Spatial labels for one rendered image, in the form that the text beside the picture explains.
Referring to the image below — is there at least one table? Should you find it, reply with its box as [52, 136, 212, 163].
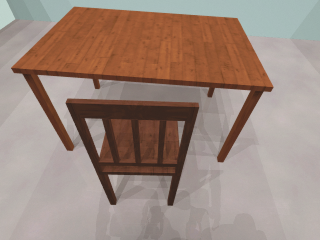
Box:
[11, 6, 274, 163]

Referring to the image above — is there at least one chair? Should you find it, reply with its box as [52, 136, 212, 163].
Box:
[65, 98, 199, 206]

